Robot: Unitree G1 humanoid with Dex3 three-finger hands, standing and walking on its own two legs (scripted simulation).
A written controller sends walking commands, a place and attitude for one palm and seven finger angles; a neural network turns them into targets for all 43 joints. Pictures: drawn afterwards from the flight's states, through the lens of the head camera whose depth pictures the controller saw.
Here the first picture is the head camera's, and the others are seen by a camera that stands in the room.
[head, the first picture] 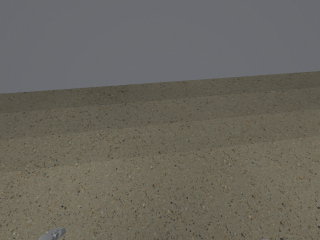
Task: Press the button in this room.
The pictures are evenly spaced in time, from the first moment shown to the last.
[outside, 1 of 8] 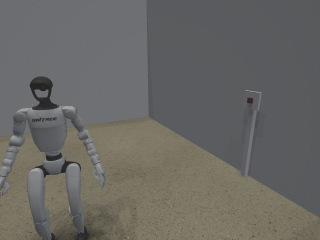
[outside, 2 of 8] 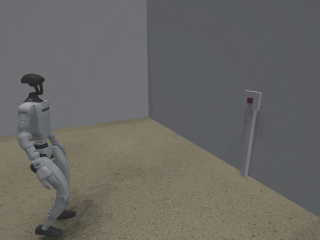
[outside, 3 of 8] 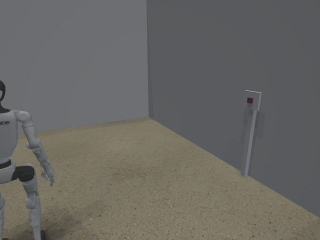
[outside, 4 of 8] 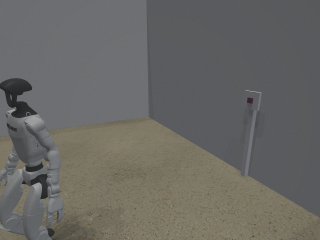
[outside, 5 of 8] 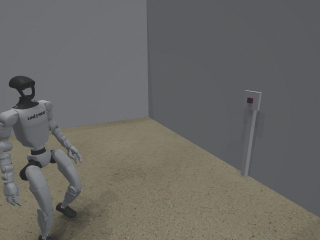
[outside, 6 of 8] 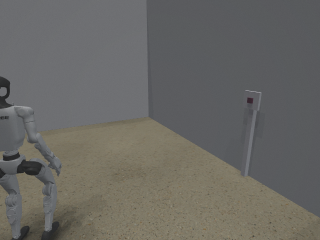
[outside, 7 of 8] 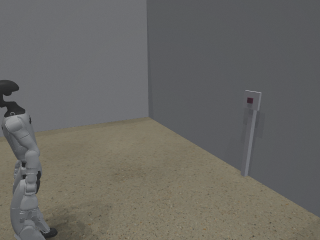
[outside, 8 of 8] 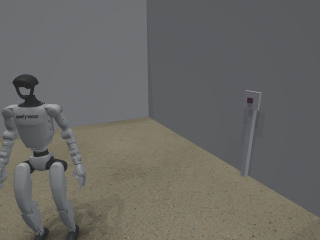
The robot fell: no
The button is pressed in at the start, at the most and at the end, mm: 0 0 0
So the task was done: no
